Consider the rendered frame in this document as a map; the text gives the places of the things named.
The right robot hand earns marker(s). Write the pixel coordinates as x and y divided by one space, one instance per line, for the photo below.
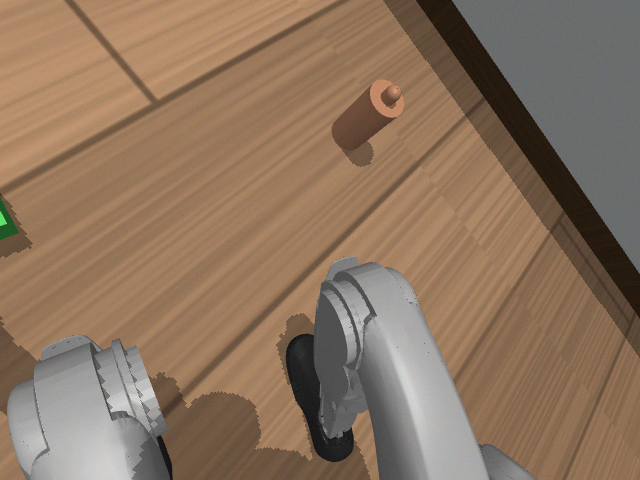
502 467

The left robot foot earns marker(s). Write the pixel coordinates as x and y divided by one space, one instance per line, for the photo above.
165 456

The right robot foot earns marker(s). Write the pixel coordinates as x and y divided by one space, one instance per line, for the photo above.
306 388

